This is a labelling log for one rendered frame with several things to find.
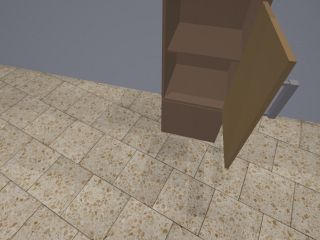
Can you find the handle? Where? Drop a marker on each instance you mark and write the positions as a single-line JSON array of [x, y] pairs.
[[288, 90]]

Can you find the cupboard door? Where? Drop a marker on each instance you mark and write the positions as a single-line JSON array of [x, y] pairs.
[[265, 64]]

